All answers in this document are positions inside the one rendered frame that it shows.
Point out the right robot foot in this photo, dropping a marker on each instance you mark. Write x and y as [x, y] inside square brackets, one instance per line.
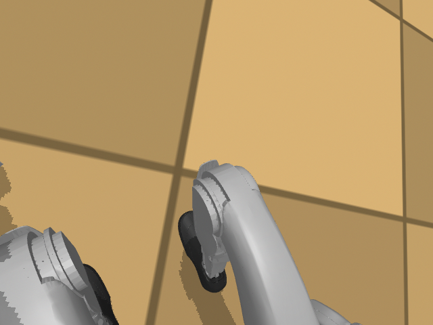
[193, 250]

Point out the left robot foot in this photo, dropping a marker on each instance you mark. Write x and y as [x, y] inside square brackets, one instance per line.
[102, 294]

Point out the right robot hand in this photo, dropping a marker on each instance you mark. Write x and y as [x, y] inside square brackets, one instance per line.
[327, 316]

